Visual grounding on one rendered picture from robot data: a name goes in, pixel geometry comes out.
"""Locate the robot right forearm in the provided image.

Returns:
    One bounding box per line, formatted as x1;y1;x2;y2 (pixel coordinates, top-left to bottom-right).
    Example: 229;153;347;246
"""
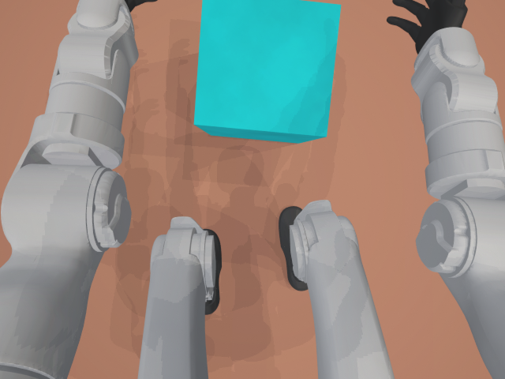
411;27;505;201

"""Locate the right robot upper arm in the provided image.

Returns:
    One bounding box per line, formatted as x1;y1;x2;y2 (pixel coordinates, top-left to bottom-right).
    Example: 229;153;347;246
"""
416;196;505;379

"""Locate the robot left forearm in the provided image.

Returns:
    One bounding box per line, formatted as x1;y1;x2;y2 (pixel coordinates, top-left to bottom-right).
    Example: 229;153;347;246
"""
1;0;139;241

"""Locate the carton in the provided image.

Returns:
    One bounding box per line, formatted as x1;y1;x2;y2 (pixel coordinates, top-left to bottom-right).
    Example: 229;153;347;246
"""
194;0;341;144

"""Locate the left robot upper arm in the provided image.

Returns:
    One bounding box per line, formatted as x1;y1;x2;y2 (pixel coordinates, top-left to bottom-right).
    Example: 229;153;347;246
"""
0;163;132;379

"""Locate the right robot foot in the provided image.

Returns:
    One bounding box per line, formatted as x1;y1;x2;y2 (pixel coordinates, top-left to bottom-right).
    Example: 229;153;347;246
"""
279;206;308;291

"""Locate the robot left shin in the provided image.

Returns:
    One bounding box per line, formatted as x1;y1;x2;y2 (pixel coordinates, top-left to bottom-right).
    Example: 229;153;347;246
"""
150;216;214;300

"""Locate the right robot hand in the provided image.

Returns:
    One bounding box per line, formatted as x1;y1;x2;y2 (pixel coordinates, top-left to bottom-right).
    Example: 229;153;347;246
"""
387;0;468;54

